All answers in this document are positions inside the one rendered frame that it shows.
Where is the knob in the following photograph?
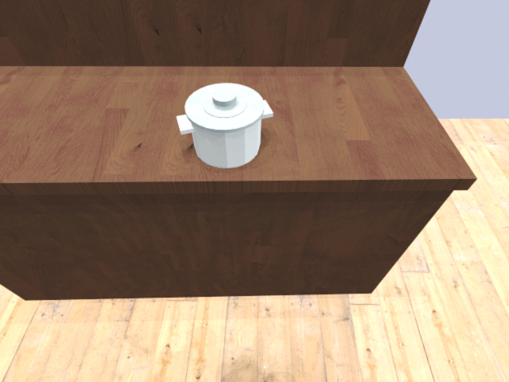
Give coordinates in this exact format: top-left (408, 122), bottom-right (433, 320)
top-left (212, 88), bottom-right (236, 107)

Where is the table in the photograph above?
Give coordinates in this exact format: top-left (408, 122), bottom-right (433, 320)
top-left (0, 0), bottom-right (477, 301)

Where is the lid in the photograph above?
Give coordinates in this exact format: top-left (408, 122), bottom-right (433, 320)
top-left (185, 83), bottom-right (264, 133)

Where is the pot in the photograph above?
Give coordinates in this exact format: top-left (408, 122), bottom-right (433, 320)
top-left (177, 100), bottom-right (274, 169)

